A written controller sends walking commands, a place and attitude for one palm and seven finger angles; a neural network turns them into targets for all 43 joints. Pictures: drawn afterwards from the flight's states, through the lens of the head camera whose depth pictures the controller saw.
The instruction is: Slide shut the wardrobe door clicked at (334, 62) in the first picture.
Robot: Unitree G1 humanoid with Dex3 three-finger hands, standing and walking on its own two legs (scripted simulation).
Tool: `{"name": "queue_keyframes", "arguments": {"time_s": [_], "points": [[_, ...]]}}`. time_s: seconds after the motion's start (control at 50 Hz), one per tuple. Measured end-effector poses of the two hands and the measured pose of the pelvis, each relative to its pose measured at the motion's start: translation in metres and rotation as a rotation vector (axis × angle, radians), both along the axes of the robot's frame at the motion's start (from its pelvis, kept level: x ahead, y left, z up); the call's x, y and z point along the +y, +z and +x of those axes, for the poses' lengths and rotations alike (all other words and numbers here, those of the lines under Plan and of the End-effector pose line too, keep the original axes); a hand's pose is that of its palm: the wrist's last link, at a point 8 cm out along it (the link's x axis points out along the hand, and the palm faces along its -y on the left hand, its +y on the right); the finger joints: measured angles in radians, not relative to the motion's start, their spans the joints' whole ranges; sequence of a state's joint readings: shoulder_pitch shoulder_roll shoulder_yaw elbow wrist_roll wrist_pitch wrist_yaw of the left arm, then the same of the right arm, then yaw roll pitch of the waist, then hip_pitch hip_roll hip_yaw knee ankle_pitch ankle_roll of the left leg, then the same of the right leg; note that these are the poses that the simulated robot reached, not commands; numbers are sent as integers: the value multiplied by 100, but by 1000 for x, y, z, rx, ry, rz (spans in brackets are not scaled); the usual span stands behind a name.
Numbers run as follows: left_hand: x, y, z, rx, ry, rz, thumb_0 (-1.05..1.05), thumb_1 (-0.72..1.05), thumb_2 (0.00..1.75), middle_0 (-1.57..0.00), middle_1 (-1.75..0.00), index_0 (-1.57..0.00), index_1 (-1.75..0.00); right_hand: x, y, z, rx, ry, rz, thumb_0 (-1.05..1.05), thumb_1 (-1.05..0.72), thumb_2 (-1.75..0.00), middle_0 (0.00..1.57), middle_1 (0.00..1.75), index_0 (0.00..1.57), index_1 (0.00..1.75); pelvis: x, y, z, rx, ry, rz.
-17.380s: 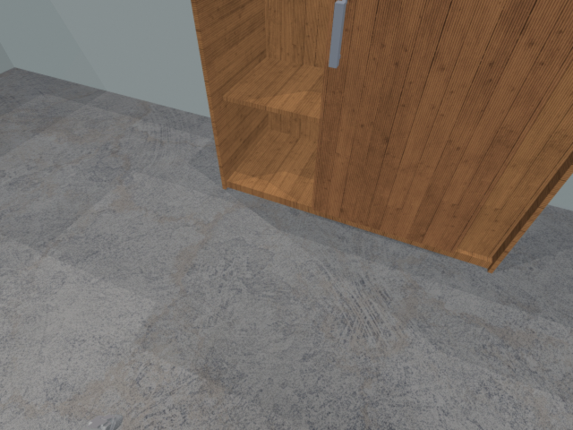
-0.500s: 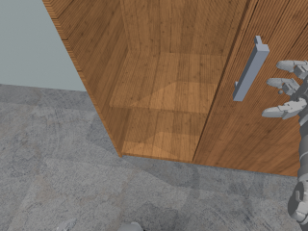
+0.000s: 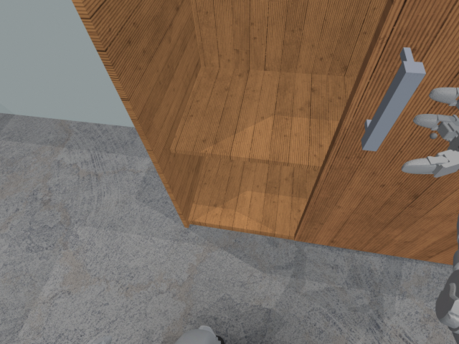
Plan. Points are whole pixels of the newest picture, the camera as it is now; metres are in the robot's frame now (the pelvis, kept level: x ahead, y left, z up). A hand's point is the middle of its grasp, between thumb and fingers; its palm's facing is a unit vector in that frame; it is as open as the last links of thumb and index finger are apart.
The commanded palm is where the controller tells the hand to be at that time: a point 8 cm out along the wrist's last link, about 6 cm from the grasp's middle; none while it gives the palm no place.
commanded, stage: move the hooked fingers beside the handle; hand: right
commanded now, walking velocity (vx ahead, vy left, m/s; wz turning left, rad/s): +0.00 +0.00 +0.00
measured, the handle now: (386, 103) +0.53 -0.19 +0.11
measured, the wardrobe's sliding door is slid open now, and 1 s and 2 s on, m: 0.47 0.47 0.47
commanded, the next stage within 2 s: feel for the door with the fingertips in 0.42 s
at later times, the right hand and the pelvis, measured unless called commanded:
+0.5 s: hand (436, 139) +0.44 -0.25 +0.12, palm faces +0.04 +1.00 -0.04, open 14.0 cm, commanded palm +0.42 -0.30 +0.12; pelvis -0.01 +0.00 +0.00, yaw -1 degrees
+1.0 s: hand (408, 132) +0.46 -0.21 +0.12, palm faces +0.04 +1.00 -0.01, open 14.0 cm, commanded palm +0.44 -0.27 +0.12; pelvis -0.01 +0.00 +0.00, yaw +0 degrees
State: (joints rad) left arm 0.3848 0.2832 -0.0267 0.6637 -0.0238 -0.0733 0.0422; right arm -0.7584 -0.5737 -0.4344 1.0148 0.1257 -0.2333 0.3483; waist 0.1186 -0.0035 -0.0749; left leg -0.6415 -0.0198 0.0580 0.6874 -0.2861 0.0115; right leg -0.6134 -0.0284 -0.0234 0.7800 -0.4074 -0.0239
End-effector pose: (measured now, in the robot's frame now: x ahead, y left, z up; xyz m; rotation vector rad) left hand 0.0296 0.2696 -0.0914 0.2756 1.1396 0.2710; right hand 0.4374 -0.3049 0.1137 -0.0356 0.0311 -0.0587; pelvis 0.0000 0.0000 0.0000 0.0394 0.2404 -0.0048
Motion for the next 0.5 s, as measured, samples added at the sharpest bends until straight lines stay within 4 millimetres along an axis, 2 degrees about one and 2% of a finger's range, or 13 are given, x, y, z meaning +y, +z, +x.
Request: {"name": "queue_keyframes", "arguments": {"time_s": [0.12,0.24,0.4,0.5], "points": [[-2,0,14,-33,-15,-12,0,90,90,-20,-30,-20,-30,2,16,-1,-30,18,7,-1,50,-30,30,120,30,120,1,2,2,-10,-6,2],[-3,0,24,-63,-30,-20,0,90,90,-20,-30,-21,-30,-1,8,-7,40,12,8,-1,50,-30,30,120,30,120,1,2,1,-14,-8,-2],[-3,-1,25,-63,-44,-20,0,90,90,-20,-30,-21,-30,3,11,-18,-37,13,14,-1,50,-30,30,120,30,120,2,1,-2,-28,-11,-2],[-3,-2,22,-68,-43,-18,0,90,90,-20,-30,-21,-30,5,11,-17,-1,16,1,-1,50,-30,30,120,30,120,2,1,-6,-32,-19,-2]]}}
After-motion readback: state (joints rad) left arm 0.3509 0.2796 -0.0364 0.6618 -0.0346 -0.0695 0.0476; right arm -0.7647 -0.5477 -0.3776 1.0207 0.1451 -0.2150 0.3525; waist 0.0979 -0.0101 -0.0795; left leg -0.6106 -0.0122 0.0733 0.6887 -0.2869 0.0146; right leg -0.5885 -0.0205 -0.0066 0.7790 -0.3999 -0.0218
